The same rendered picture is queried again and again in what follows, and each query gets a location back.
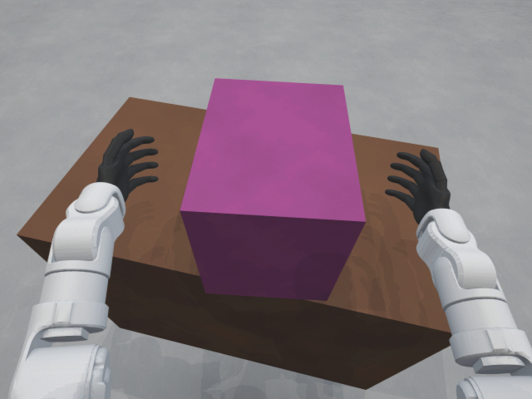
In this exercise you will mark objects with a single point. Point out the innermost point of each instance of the pedestal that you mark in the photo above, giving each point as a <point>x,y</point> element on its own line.
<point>383,315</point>

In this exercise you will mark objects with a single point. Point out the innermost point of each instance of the right robot hand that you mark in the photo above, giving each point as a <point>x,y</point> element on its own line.
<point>431,190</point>

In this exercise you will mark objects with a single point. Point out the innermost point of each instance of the robot left upper arm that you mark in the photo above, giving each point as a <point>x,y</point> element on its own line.
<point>70,372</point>

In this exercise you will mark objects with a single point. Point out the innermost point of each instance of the robot right forearm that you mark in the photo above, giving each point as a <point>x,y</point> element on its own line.
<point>484,333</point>

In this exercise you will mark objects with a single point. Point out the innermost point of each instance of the robot left forearm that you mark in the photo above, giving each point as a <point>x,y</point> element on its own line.
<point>73,299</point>

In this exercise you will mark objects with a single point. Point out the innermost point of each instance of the robot right upper arm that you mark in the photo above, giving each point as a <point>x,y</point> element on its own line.
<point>506,387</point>

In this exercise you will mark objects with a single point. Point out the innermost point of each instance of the left robot hand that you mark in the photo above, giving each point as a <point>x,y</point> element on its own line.
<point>115,168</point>

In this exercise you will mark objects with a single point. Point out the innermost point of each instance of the carton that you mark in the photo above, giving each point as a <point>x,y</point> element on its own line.
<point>273,205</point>

